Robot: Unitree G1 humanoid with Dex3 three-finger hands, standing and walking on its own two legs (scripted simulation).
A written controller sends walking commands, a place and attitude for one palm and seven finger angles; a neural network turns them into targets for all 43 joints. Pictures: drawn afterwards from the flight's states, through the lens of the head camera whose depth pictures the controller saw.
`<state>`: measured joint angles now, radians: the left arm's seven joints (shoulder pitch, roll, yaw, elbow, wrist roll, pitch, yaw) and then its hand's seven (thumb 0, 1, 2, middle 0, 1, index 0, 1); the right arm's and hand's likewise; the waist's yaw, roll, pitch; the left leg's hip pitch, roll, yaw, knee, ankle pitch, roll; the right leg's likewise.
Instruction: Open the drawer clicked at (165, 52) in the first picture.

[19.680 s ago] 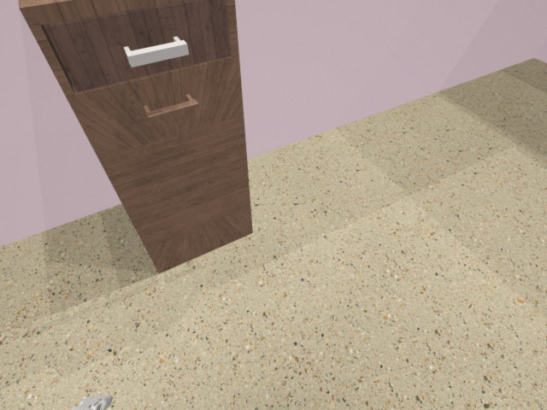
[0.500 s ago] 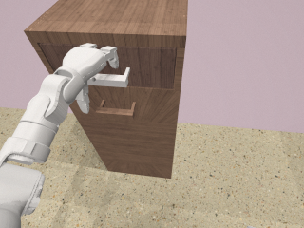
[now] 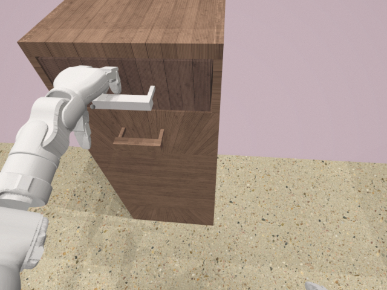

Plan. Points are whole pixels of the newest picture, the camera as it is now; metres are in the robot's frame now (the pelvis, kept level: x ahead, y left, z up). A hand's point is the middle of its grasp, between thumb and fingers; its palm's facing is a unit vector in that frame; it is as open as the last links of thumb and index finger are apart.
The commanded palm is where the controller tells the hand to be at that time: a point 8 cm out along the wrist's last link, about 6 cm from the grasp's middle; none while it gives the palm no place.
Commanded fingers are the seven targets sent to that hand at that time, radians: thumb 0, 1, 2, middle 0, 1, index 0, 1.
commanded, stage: move the hooked fingers above the handle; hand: left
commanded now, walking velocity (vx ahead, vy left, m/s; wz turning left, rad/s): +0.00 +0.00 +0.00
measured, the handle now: (125, 95) +0.50 +0.19 +0.13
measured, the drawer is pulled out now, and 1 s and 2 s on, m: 0.00 0.00 0.00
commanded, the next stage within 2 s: lift the fingers back up to retry in 1.10 s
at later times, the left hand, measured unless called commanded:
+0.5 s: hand (82, 103) +0.43 +0.25 +0.16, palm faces -0.09 +0.02 -1.00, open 13.7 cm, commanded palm +0.42 +0.22 +0.25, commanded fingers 0.00 -0.50 0.30 -0.30 -1.20 -0.30 -1.20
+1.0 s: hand (108, 83) +0.46 +0.20 +0.19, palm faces +0.03 -0.02 -1.00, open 13.5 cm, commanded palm +0.43 +0.23 +0.24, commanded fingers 0.00 -0.50 0.30 -0.30 -1.20 -0.30 -1.20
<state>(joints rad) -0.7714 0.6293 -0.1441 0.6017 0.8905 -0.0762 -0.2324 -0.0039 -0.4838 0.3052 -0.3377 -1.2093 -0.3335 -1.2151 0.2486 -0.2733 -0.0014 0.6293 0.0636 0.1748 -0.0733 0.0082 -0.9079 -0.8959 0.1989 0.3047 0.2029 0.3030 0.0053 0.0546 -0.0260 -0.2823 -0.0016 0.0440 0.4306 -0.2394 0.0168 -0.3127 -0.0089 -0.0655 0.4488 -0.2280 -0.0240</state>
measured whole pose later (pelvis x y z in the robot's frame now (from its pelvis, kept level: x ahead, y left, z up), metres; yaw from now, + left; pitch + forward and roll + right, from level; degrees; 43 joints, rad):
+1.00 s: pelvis +0.00 +0.01 +0.00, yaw -2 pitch +5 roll +1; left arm -0.87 0.56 -0.13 0.71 0.91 0.01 -0.11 0.00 -0.49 0.30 -0.42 -1.25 -0.36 -1.25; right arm 0.18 -0.26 0.05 0.67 0.08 0.22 -0.06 0.01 -0.91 -0.90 0.20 0.30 0.20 0.30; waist -0.02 0.07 -0.05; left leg -0.26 0.00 0.08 0.41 -0.23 0.02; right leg -0.32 -0.01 -0.03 0.44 -0.21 -0.01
